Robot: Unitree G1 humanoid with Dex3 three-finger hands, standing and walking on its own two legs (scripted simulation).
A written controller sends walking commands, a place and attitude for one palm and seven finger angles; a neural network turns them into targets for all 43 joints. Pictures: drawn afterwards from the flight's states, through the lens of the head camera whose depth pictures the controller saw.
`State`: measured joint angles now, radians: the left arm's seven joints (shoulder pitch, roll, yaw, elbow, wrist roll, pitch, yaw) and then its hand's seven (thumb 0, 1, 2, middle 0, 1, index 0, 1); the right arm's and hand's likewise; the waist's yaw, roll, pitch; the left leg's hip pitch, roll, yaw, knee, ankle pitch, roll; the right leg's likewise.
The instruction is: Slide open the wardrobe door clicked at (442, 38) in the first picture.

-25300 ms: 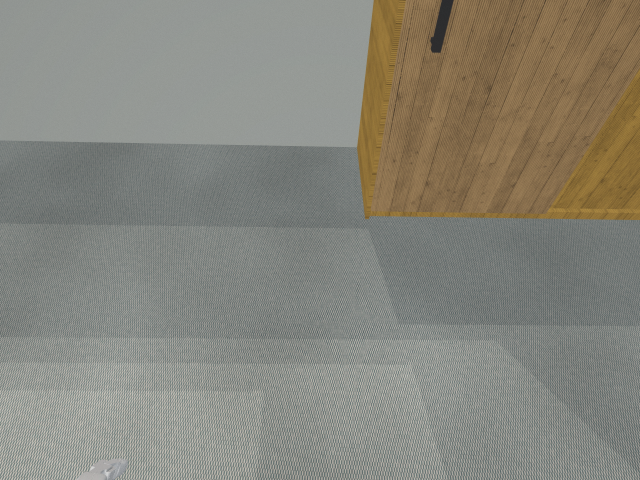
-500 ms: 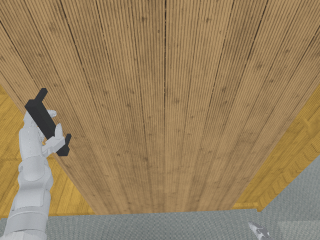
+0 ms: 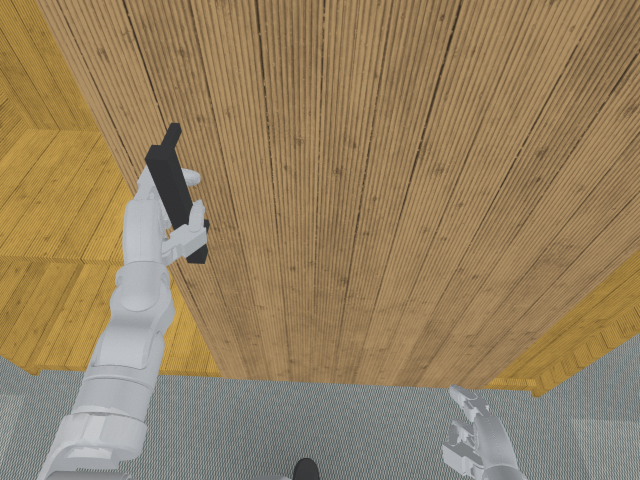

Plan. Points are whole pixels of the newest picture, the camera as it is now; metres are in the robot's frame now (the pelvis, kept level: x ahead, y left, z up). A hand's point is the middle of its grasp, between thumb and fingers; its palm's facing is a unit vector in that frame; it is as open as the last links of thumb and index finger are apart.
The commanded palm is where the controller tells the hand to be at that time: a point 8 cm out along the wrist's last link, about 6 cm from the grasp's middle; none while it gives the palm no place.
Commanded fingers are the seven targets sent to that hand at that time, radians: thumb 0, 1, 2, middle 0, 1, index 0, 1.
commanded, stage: stop walking and hold the door there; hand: left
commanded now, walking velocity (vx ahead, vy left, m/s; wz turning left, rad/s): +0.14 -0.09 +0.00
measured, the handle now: (186, 199) +0.42 +0.24 +0.10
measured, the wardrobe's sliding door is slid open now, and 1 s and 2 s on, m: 0.59 0.59 0.59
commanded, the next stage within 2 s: loosen the grip on the handle in 1.02 s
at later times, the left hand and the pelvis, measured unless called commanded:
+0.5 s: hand (194, 231) +0.36 +0.21 +0.10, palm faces +0.18 -0.98 -0.08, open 6.2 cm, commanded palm +0.33 +0.22 +0.09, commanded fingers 0.00 0.90 0.90 -0.45 -1.40 -0.45 -1.40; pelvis -0.01 +0.05 +0.01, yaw -2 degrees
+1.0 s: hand (199, 230) +0.36 +0.20 +0.10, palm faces +0.27 -0.95 -0.14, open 6.4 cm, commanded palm +0.33 +0.22 +0.09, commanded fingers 0.00 0.90 0.90 -0.45 -1.40 -0.45 -1.40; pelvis +0.01 +0.01 -0.01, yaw -1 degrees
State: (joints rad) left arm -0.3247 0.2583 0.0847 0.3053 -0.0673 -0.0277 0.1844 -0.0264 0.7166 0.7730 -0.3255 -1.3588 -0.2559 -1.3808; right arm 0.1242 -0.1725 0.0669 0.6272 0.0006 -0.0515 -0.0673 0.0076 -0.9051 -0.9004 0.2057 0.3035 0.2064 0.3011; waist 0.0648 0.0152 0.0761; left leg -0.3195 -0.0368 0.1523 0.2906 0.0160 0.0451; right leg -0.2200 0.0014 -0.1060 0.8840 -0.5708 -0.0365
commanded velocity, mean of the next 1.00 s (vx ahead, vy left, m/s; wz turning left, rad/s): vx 0.02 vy -0.06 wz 0.00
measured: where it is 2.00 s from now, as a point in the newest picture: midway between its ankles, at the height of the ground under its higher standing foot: outside the picture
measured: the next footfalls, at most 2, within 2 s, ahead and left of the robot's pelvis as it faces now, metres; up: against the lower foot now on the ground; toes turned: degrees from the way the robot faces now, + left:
right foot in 0.06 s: -0.08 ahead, -0.09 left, +0.00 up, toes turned -5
left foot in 0.20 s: +0.12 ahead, +0.15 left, +0.00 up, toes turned +2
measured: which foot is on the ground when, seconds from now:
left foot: down 0.00-0.04, up 0.06-0.18, down 0.20-1.00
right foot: up 0.00-0.04, down 0.06-0.20, up 0.22-0.62, down 0.64-1.00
